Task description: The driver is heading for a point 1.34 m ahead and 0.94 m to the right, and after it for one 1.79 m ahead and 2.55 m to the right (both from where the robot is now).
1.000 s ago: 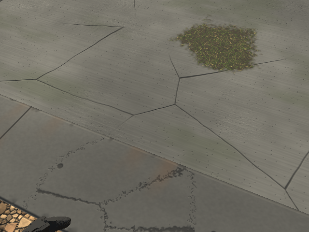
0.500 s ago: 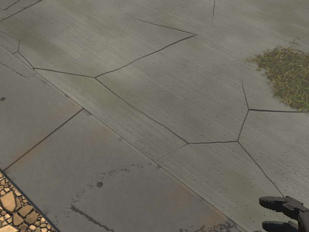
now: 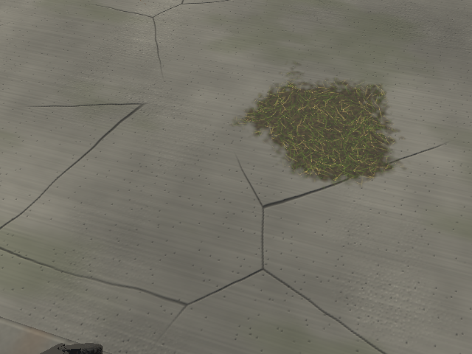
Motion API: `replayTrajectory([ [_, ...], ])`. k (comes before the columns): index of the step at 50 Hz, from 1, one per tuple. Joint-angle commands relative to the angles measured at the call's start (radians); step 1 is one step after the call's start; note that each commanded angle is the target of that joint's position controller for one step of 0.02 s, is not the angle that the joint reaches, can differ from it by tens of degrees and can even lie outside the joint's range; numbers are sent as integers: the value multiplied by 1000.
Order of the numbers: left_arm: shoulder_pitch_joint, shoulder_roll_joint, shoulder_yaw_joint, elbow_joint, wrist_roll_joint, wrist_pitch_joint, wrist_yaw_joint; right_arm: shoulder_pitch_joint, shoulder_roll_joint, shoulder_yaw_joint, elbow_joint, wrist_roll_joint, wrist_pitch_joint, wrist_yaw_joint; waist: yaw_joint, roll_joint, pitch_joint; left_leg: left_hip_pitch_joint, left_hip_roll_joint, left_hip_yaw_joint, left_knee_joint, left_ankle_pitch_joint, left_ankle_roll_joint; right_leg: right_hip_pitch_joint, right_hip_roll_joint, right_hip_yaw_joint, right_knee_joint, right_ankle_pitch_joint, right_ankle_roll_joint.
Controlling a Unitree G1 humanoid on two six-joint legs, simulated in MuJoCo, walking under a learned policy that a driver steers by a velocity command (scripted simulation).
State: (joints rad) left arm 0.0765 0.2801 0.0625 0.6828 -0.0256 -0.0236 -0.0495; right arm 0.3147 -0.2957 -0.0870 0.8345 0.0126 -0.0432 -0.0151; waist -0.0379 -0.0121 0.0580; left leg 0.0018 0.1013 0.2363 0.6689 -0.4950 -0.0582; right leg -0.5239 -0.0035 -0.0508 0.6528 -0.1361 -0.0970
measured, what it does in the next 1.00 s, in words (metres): walks ahead, turning right: left foot, then right foot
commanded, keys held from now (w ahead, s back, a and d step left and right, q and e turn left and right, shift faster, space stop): w+e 1.00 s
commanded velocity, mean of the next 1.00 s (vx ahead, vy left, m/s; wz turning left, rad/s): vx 0.50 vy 0.00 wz -0.59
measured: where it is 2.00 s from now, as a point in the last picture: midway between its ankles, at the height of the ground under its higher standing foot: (391, 209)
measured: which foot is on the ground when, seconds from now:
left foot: up 0.00-0.44, down 0.46-1.00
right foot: down 0.00-0.46, up 0.48-0.96, down 0.98-1.00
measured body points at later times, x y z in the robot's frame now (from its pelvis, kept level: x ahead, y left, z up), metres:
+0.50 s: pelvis +0.29 +0.00 +0.01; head +0.31 -0.01 +0.46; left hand +0.40 +0.28 -0.10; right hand +0.45 -0.29 -0.05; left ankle +0.42 +0.09 -0.71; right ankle +0.12 -0.08 -0.70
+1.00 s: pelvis +0.51 -0.13 +0.00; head +0.54 -0.16 +0.45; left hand +0.85 -0.07 -0.06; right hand +0.36 -0.38 -0.13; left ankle +0.43 +0.09 -0.70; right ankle +0.56 -0.27 -0.71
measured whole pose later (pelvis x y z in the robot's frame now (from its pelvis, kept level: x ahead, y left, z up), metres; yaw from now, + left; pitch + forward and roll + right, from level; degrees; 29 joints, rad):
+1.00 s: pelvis +0.51 -0.13 +0.00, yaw -36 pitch +2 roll +2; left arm 0.06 0.28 0.06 0.57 -0.02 -0.02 -0.05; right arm 0.32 -0.32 -0.08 0.86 0.02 -0.05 -0.01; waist -0.06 -0.01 0.06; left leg 0.04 0.09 0.24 0.55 -0.45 -0.04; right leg -0.52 0.00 -0.04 0.61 -0.11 -0.09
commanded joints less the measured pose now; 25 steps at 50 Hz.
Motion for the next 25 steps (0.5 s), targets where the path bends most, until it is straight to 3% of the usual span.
replayTrajectory([
  [1, 349, 285, 88, -15, 1, -17, 17, -28, -76, 13, -146, 0, -71, 11, 150, -169, -423, -759, -134, -314, 740, -117, 25, 916, -330, 914, -360, -317, -335],
  [2, 319, 218, 69, -6, 9, -33, 13, -126, -130, -1, -174, 38, -91, 19, 165, -106, -290, -846, -84, -331, 729, -21, 53, 845, -311, 783, -384, -257, -277],
  [3, 269, 188, 60, -9, 4, -42, 14, -143, -120, 5, -175, 28, -103, 15, 128, -44, -207, -821, -39, -329, 646, 67, 72, 711, -270, 659, -373, -165, -241],
  [4, 198, 154, 50, -21, 6, -43, 17, -143, -122, 1, -163, -1, -105, 7, 84, -5, -151, -754, -6, -330, 555, 123, 70, 575, -232, 561, -371, -47, -212],
  [5, 157, 128, 39, -40, 19, -44, 22, -125, -130, -6, -157, -16, -96, 6, 48, -15, -135, -678, 14, -338, 509, 161, 68, 479, -207, 504, -391, 50, -205],
  [7, 141, 133, 40, -51, 21, -47, 29, -106, -119, -8, -157, -23, -74, 9, 22, -24, -119, -617, 14, -327, 429, 180, 43, 390, -187, 448, -416, 177, -215],
  [10, 185, 166, 49, -32, 11, -49, 50, -185, -76, 6, -179, -31, -55, 8, 39, -9, -76, -624, -12, -296, 252, 316, 2, 315, -139, 353, -433, 241, -193],
  [14, 238, 172, 51, -11, 4, -37, 64, -327, -44, 23, -210, -20, -60, 21, 95, -58, -50, -542, -73, -287, -38, 560, -10, 270, -80, 310, -420, 106, -129],
  [18, 296, 167, 52, 14, -4, -25, 68, -399, -74, 15, -236, -6, -76, 38, 119, -73, -43, -510, -100, -316, -156, 559, 8, 347, -114, 404, -350, 35, -113],
  [21, 285, 166, 55, 12, 0, -14, 73, -350, -106, 0, -228, -3, -91, 43, 83, -113, -54, -440, -107, -320, -197, 440, 46, 410, -137, 481, -261, 75, -92],
  [22, 266, 153, 51, 6, 1, -11, 72, -276, -118, -10, -208, -4, -95, 39, 40, -120, -80, -338, -113, -300, -237, 441, 69, 399, -114, 478, -206, 120, -74],
  [23, 255, 114, 37, -6, 6, -13, 69, -168, -150, -25, -188, -16, -101, 32, -14, -99, -165, -146, -61, -330, -238, 442, 110, 352, -62, 435, -59, 153, -42],
  [24, 270, 56, 15, -27, 27, -16, 67, -10, -208, -39, -174, -27, -98, 22, -66, 31, -316, 124, 120, -515, -220, 383, 171, 210, 12, 338, 230, -49, 0],
  [25, 407, 28, 4, -54, -12, -24, 67, 44, -259, -51, -137, -33, -84, 32, 7, 383, -394, 369, 312, -989, -333, 128, 322, -141, 117, 243, 511, -474, 55],
])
